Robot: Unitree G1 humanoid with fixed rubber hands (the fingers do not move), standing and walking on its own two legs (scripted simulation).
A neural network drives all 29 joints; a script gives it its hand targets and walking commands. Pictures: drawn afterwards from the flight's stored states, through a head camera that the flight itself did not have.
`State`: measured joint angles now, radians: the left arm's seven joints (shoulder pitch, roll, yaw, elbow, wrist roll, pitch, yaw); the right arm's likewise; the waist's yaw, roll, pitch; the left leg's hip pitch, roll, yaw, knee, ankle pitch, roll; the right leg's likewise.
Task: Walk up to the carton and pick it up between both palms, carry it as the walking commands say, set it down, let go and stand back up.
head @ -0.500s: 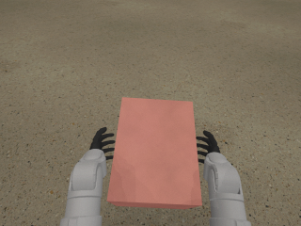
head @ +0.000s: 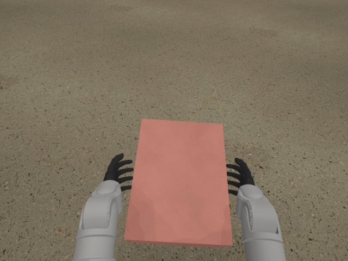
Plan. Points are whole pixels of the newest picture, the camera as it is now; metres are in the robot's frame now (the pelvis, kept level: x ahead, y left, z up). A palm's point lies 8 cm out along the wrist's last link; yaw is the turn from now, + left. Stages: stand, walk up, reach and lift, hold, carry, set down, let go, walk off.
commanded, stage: carry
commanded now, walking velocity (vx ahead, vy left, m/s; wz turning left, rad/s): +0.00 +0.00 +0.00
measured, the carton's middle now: (178, 184) +0.33 +0.01 -0.06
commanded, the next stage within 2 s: hold in 1.24 s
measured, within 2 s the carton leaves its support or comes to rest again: neither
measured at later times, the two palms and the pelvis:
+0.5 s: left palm (101, 193) +0.23 +0.18 +0.05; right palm (242, 198) +0.24 -0.13 +0.05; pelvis -0.03 +0.01 +0.01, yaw +1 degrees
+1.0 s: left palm (107, 197) +0.23 +0.16 +0.04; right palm (247, 198) +0.25 -0.14 +0.04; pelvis -0.04 +0.00 +0.00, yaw +3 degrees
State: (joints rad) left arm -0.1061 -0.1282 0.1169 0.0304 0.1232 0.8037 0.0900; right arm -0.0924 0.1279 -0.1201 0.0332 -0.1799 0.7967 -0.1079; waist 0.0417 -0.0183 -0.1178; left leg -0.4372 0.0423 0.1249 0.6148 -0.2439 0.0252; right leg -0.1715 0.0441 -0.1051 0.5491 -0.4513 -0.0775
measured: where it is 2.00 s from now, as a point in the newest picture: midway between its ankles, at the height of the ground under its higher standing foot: outside the picture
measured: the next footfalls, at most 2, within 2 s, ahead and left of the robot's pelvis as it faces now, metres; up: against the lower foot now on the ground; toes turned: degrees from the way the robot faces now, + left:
none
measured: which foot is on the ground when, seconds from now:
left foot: down 0.00-1.00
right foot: down 0.00-1.00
